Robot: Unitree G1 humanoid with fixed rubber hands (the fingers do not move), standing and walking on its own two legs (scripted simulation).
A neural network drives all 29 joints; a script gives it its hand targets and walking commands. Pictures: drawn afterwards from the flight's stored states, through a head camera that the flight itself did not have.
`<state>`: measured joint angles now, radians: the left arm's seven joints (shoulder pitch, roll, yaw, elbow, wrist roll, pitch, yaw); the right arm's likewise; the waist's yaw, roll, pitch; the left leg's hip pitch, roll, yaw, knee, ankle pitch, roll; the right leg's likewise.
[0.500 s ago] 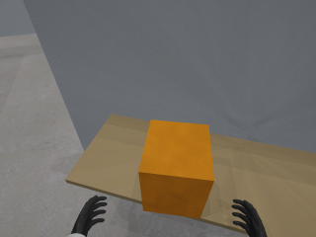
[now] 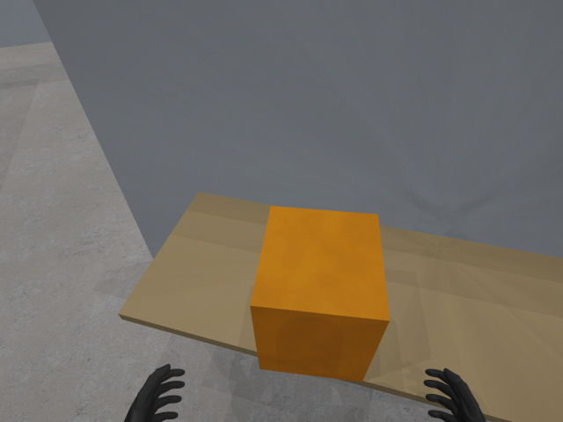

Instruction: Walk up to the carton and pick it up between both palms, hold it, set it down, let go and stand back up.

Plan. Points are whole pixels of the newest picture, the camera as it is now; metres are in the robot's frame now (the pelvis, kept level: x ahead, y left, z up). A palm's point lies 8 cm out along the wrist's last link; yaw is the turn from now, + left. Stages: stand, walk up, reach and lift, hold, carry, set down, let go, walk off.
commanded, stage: set down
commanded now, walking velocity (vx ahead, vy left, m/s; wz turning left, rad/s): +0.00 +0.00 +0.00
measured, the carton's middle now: (316, 294) +0.39 -0.02 -0.10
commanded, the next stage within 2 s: let go in 0.22 s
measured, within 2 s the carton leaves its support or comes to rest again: neither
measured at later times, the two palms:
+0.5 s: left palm out of the picture +0.14 +0.22 -0.07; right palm out of the picture +0.14 -0.24 -0.07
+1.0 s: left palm out of the picture +0.08 +0.23 -0.11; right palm out of the picture +0.05 -0.26 -0.12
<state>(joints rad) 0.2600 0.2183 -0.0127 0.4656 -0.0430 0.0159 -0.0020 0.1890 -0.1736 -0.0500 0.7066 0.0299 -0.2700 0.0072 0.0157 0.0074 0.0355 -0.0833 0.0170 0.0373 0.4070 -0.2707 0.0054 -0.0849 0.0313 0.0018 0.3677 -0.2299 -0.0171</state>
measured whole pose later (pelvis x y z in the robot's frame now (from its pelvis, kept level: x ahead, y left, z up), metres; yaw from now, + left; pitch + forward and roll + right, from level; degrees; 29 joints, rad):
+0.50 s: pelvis -0.01 +0.00 +0.00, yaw -1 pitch -5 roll +0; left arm 0.26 0.20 -0.01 0.49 -0.02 0.10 0.01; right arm 0.19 -0.19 -0.06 0.72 -0.01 -0.20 0.03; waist 0.00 0.00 0.03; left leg -0.04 0.02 0.05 0.39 -0.26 0.00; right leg -0.05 0.04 0.01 0.36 -0.22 -0.02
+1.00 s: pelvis -0.03 +0.00 -0.01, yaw -3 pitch -2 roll +0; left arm 0.29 0.20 0.01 0.69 0.03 0.01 0.00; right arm 0.25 -0.23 -0.07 0.79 -0.03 0.04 0.00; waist 0.01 0.01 0.01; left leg -0.18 0.03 0.08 0.51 -0.29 0.00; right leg -0.21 0.04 0.04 0.50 -0.25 -0.02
